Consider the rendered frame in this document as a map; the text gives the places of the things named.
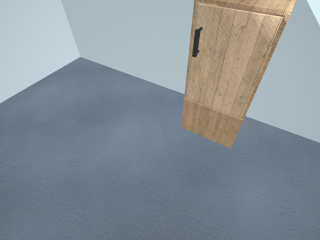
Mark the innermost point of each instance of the cupboard door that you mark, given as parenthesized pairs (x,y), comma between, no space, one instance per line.
(233,46)

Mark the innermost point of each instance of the handle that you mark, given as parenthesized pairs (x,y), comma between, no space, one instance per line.
(196,42)

